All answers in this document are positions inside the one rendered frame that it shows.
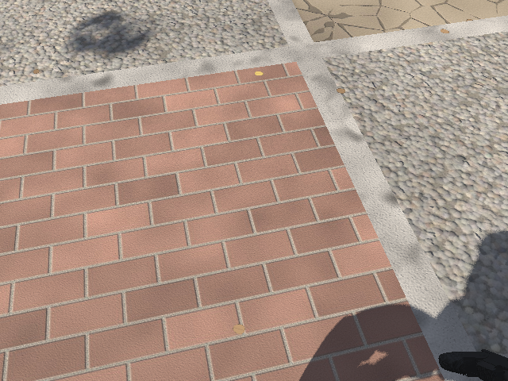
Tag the robot right hand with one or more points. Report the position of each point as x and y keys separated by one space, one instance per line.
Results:
x=486 y=365

